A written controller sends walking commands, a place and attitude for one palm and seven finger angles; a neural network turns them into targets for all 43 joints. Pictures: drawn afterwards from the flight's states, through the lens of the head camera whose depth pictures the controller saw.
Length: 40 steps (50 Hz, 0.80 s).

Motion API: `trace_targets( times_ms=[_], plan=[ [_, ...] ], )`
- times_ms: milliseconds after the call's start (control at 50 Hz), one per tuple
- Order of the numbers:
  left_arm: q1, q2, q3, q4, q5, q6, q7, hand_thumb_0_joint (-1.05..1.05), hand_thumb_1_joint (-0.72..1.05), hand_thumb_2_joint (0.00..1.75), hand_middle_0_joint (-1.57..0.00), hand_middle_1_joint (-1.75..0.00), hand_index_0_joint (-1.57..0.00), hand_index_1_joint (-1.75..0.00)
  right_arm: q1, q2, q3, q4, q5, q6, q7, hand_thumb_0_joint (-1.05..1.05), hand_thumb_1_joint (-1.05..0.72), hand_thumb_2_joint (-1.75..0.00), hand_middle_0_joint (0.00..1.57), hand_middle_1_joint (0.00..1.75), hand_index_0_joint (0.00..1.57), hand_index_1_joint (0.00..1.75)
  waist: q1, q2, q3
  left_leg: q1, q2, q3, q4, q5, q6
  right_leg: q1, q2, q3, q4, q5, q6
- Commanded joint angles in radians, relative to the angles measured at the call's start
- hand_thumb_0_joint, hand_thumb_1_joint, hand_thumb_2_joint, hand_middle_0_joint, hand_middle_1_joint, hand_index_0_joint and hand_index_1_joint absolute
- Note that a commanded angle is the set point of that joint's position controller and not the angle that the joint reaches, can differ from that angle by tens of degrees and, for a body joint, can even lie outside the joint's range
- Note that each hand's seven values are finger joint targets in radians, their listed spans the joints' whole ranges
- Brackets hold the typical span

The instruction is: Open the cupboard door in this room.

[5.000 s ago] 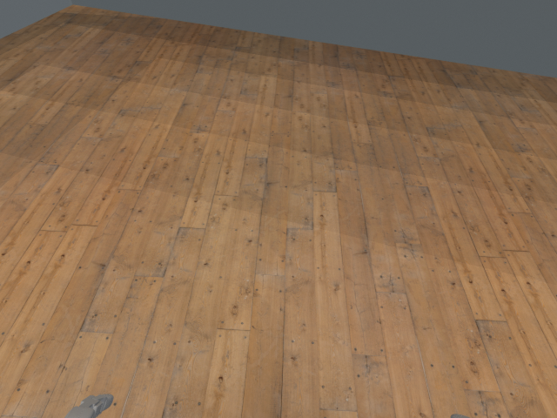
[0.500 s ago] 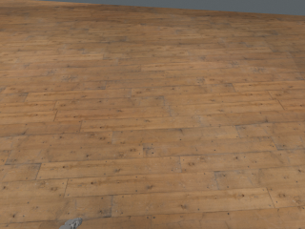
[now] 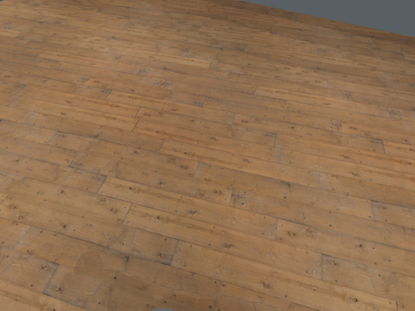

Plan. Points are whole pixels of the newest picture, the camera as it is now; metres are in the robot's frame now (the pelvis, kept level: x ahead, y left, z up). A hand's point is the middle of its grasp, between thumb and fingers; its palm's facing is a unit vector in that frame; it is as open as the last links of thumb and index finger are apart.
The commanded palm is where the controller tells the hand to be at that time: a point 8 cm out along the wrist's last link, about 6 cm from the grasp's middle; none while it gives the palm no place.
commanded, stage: turn or walk to find it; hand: left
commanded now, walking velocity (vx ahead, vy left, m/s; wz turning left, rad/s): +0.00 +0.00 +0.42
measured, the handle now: out of the picture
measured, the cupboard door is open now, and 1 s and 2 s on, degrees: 0 0 0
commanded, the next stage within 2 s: none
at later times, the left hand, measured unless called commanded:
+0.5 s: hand out of the picture +0.04 +0.22 -0.15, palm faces +0.20 -0.94 -0.26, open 7.3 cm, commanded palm none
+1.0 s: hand out of the picture -0.12 +0.19 -0.18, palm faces +0.47 -0.86 -0.22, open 7.3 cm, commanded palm none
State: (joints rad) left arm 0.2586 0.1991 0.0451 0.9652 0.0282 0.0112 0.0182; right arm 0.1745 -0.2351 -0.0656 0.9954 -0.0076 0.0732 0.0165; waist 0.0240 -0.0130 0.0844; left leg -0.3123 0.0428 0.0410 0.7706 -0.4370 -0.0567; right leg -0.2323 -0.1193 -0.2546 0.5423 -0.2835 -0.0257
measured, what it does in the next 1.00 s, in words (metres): steps on the spot, turning left: left foot, then right foot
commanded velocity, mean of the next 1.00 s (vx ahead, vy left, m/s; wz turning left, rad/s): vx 0.00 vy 0.00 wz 0.42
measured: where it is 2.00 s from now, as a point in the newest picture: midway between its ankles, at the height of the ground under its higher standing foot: outside the picture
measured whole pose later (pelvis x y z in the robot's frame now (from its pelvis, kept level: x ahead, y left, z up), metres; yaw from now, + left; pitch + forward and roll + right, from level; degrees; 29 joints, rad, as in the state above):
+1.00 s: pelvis -0.07 +0.00 -0.01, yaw +26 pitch -1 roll +0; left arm 0.25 0.22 0.05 0.96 0.02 0.02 0.02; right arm 0.18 -0.23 -0.06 0.98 -0.01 0.05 0.02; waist 0.01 -0.03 0.08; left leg -0.24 0.04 0.06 0.59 -0.30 -0.04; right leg -0.27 -0.16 -0.27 0.62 -0.31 0.02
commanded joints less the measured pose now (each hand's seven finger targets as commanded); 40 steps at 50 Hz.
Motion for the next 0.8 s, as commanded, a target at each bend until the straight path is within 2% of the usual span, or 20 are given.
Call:
trace_targets(
  times_ms=[0,20,40,60,80,100,140,180,340,400,460,480,500,520,540,560,600,620,700,780],
  plan=[
    [0.006,0.201,0.054,-0.044,-0.008,-0.003,0.012,0.0,0.9,0.9,-0.2,-0.3,-0.2,-0.3,0.066,-0.071,-0.009,-0.067,-0.002,-0.047,-0.008,0.0,-0.9,-0.9,0.2,0.3,0.2,0.3,-0.039,-0.109,-0.154,0.147,-0.01,0.035,-0.338,0.22,0.025,0.056,-0.213,0.142,0.0,0.357,-0.032],
    [0.021,0.164,0.049,-0.056,-0.016,0.004,0.009,0.0,0.9,0.9,-0.2,-0.3,-0.2,-0.3,0.097,-0.136,-0.022,-0.063,-0.007,-0.059,-0.009,0.0,-0.9,-0.9,0.2,0.3,0.2,0.3,-0.056,0.068,-0.187,0.281,0.109,-0.117,-0.427,0.355,0.069,-0.084,-0.137,0.086,0.161,0.176,0.028],
    [-0.002,0.101,0.029,-0.095,-0.019,0.01,0.003,0.0,0.9,0.9,-0.2,-0.3,-0.2,-0.3,0.12,-0.226,-0.042,-0.069,-0.012,-0.06,-0.016,0.0,-0.9,-0.9,0.2,0.3,0.2,0.3,-0.072,0.336,-0.147,0.337,0.334,-0.403,-0.455,0.689,0.182,-0.332,-0.009,0.071,0.35,-0.304,0.1],
    [-0.055,0.119,0.024,-0.106,-0.01,0.022,0.007,0.0,0.9,0.9,-0.2,-0.3,-0.2,-0.3,0.139,-0.246,-0.045,-0.057,-0.013,-0.049,-0.021,0.0,-0.9,-0.9,0.2,0.3,0.2,0.3,-0.092,0.246,-0.145,0.253,0.382,-0.378,-0.449,0.701,0.259,-0.302,-0.004,0.166,0.474,-0.354,0.087],
    [-0.074,0.118,0.027,-0.1,-0.007,0.029,0.006,0.0,0.9,0.9,-0.2,-0.3,-0.2,-0.3,0.103,-0.214,-0.037,-0.06,-0.016,-0.052,-0.028,0.0,-0.9,-0.9,0.2,0.3,0.2,0.3,-0.075,0.215,-0.111,0.184,0.33,-0.327,-0.468,0.583,0.254,-0.295,-0.015,0.203,0.516,-0.299,0.082],
    [-0.074,0.117,0.034,-0.086,-0.006,0.031,0.002,0.0,0.9,0.9,-0.2,-0.3,-0.2,-0.3,0.049,-0.19,-0.031,-0.072,-0.016,-0.055,-0.035,0.0,-0.9,-0.9,0.2,0.3,0.2,0.3,-0.059,0.25,-0.082,0.174,0.282,-0.303,-0.468,0.54,0.238,-0.325,-0.014,0.213,0.55,-0.242,0.088],
    [-0.053,0.126,0.038,-0.065,-0.008,0.028,-0.007,0.0,0.9,0.9,-0.2,-0.3,-0.2,-0.3,-0.014,-0.157,-0.014,-0.095,-0.015,-0.059,-0.038,0.0,-0.9,-0.9,0.2,0.3,0.2,0.3,-0.031,0.214,-0.044,0.136,0.211,-0.232,-0.46,0.569,0.207,-0.305,-0.002,0.223,0.564,-0.149,0.092],
    [-0.027,0.123,0.036,-0.052,-0.01,0.023,-0.01,0.0,0.9,0.9,-0.2,-0.3,-0.2,-0.3,-0.007,-0.16,-0.015,-0.098,-0.01,-0.065,-0.038,0.0,-0.9,-0.9,0.2,0.3,0.2,0.3,-0.025,0.157,-0.08,0.182,0.184,-0.204,-0.447,0.636,0.199,-0.295,0.012,0.217,0.554,-0.114,0.103],
    [-0.112,0.102,0.03,-0.102,-0.016,0.024,0.0,0.0,0.9,0.9,-0.2,-0.3,-0.2,-0.3,0.061,-0.168,-0.03,-0.095,-0.017,-0.057,-0.034,0.0,-0.9,-0.9,0.2,0.3,0.2,0.3,-0.064,0.167,-0.093,0.192,0.189,-0.319,-0.439,0.579,0.232,-0.237,0.044,0.229,0.357,-0.172,0.11],
    [-0.087,0.089,0.027,-0.107,-0.021,0.016,0.003,0.0,0.9,0.9,-0.2,-0.3,-0.2,-0.3,0.041,-0.171,-0.036,-0.106,-0.022,-0.052,-0.031,0.0,-0.9,-0.9,0.2,0.3,0.2,0.3,-0.05,0.178,-0.117,0.148,0.176,-0.354,-0.408,0.593,0.229,-0.129,0.071,0.219,0.193,-0.166,0.098],
    [0.005,0.104,0.032,-0.086,-0.023,0.001,0.006,0.0,0.9,0.9,-0.2,-0.3,-0.2,-0.3,0.015,-0.161,-0.039,-0.117,-0.012,-0.049,-0.026,0.0,-0.9,-0.9,0.2,0.3,0.2,0.3,-0.001,0.147,-0.156,0.035,0.115,-0.334,-0.322,0.512,0.171,0.085,0.083,0.202,-0.085,0.049,0.09],
    [0.033,0.147,0.042,-0.082,-0.016,-0.009,0.01,0.0,0.9,0.9,-0.2,-0.3,-0.2,-0.3,0.018,-0.125,-0.038,-0.12,-0.005,-0.049,-0.02,0.0,-0.9,-0.9,0.2,0.3,0.2,0.3,0.012,0.049,-0.167,-0.076,0.056,-0.286,-0.252,0.368,0.117,0.212,0.008,0.267,-0.191,0.103,0.072],
    [0.057,0.24,0.06,-0.083,0.0,-0.02,0.019,0.0,0.9,0.9,-0.2,-0.3,-0.2,-0.3,0.039,-0.053,-0.024,-0.14,0.001,-0.051,-0.015,0.0,-0.9,-0.9,0.2,0.3,0.2,0.3,0.021,-0.239,-0.18,-0.265,-0.082,-0.131,-0.042,0.053,0.043,0.325,-0.246,0.525,-0.254,0.162,-0.012],
    [0.044,0.27,0.058,-0.098,-0.005,-0.014,0.02,0.0,0.9,0.9,-0.2,-0.3,-0.2,-0.3,-0.001,-0.085,-0.034,-0.156,-0.009,-0.043,-0.018,0.0,-0.9,-0.9,0.2,0.3,0.2,0.3,0.036,-0.274,-0.139,-0.267,-0.092,-0.109,0.164,-0.15,0.03,0.171,-0.378,0.598,-0.273,0.236,-0.113],
    [-0.009,0.231,0.055,-0.112,-0.007,-0.013,0.023,0.0,0.9,0.9,-0.2,-0.3,-0.2,-0.3,0.001,-0.104,-0.043,-0.141,-0.014,-0.029,-0.014,0.0,-0.9,-0.9,0.2,0.3,0.2,0.3,0.013,-0.173,-0.107,-0.245,-0.063,-0.148,0.306,-0.1,0.033,0.07,-0.337,0.527,-0.292,0.127,-0.137],
    [-0.074,0.203,0.052,-0.124,-0.008,-0.014,0.023,0.0,0.9,0.9,-0.2,-0.3,-0.2,-0.3,0.023,-0.099,-0.045,-0.116,-0.017,-0.018,-0.009,0.0,-0.9,-0.9,0.2,0.3,0.2,0.3,-0.018,-0.196,-0.06,-0.251,-0.049,-0.151,0.378,-0.048,0.031,0.005,-0.283,0.482,-0.316,0.034,-0.114],
    [-0.142,0.158,0.033,-0.141,-0.01,-0.015,0.019,0.0,0.9,0.9,-0.2,-0.3,-0.2,-0.3,0.074,-0.089,-0.044,-0.076,-0.019,-0.01,0.001,0.0,-0.9,-0.9,0.2,0.3,0.2,0.3,-0.058,-0.126,-0.013,-0.235,-0.027,-0.111,0.455,0.061,0.016,-0.034,-0.202,0.347,-0.293,0.049,-0.07],
    [-0.136,0.145,0.029,-0.14,-0.011,-0.02,0.017,0.0,0.9,0.9,-0.2,-0.3,-0.2,-0.3,0.094,-0.08,-0.041,-0.065,-0.02,-0.011,0.003,0.0,-0.9,-0.9,0.2,0.3,0.2,0.3,-0.061,-0.116,-0.022,-0.236,-0.028,-0.096,0.46,0.09,0.007,-0.015,-0.178,0.303,-0.279,0.094,-0.064],
    [-0.055,0.147,0.029,-0.112,-0.01,-0.024,0.019,0.0,0.9,0.9,-0.2,-0.3,-0.2,-0.3,0.074,-0.073,-0.036,-0.061,-0.018,-0.008,0.003,0.0,-0.9,-0.9,0.2,0.3,0.2,0.3,-0.027,-0.144,-0.036,-0.252,-0.013,-0.073,0.408,0.108,-0.018,0.071,-0.182,0.261,-0.269,0.146,-0.069],
    [-0.001,0.175,0.041,-0.085,-0.001,-0.021,0.021,0.0,0.9,0.9,-0.2,-0.3,-0.2,-0.3,0.009,-0.065,-0.025,-0.077,-0.012,-0.014,0.0,0.0,-0.9,-0.9,0.2,0.3,0.2,0.3,0.006,-0.147,-0.062,-0.214,0.007,-0.038,0.228,0.013,-0.024,0.144,-0.231,0.257,-0.234,0.251,-0.106]
  ],
)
